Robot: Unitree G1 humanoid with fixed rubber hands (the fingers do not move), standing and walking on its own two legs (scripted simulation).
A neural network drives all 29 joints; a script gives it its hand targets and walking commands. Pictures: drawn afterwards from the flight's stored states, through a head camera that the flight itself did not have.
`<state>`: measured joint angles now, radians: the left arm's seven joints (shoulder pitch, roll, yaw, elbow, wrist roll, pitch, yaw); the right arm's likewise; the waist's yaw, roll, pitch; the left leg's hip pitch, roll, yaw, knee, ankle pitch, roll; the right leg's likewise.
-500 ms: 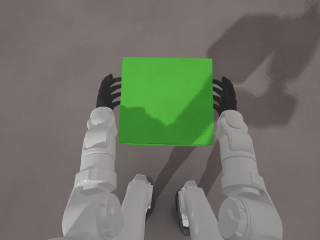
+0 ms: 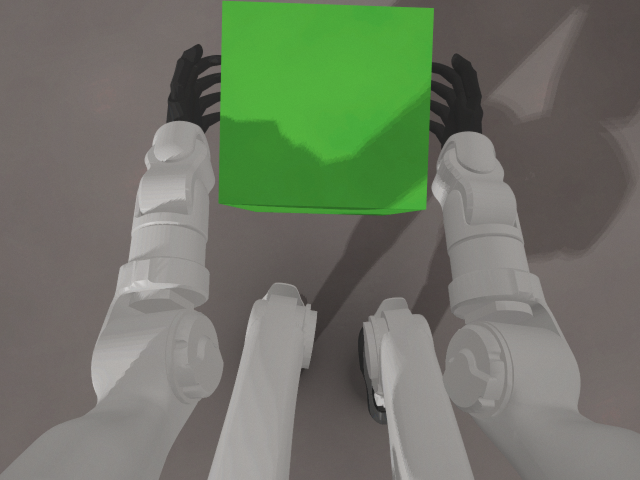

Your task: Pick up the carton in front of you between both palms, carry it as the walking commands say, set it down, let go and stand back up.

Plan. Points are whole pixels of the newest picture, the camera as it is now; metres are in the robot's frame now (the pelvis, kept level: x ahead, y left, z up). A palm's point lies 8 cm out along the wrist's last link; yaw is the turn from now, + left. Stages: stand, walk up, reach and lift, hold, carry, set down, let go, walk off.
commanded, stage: set down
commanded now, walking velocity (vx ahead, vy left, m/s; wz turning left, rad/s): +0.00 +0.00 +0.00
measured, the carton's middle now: (322, 135) +0.51 +0.06 -0.19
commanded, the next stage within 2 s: none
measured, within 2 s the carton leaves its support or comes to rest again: rests again in 0.90 s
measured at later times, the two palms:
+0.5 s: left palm (209, 135) +0.51 +0.23 -0.26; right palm (408, 142) +0.53 -0.07 -0.26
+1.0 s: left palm (217, 147) +0.50 +0.22 -0.29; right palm (409, 150) +0.53 -0.08 -0.29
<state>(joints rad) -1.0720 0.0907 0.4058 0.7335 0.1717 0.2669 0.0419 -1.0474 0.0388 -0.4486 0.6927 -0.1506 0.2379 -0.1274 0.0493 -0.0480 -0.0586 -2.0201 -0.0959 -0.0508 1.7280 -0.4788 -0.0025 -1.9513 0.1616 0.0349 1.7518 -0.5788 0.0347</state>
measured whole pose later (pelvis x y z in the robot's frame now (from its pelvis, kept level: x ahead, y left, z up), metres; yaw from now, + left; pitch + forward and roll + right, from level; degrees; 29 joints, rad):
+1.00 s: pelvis -0.01 +0.00 -0.12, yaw -2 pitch +35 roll -1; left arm -1.39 0.30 0.33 0.98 0.05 0.23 0.01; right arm -1.42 -0.14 -0.26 0.97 0.01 0.20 -0.20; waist 0.10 -0.06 0.37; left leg -2.22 -0.05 0.00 2.17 -0.56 0.00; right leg -2.17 0.21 0.00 2.20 -0.65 0.04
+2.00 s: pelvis -0.02 +0.00 -0.14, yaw -1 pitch +33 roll -2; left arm -1.47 0.49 0.18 1.12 -0.21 0.07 0.01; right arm -1.46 -0.32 -0.08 0.98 0.19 0.13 -0.15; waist 0.08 -0.03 0.45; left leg -2.24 0.00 0.04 2.22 -0.55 0.06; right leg -2.17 0.12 -0.03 2.26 -0.66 0.02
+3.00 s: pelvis +0.01 +0.01 +0.13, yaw +0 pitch +45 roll -2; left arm -1.16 0.36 0.35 0.93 0.01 0.16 -0.07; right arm -1.15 -0.20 -0.28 0.84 -0.03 0.20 -0.09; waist 0.05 -0.03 -0.03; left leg -1.66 -0.05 -0.03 1.20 -0.32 0.03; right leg -1.60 0.08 0.03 1.21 -0.39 0.02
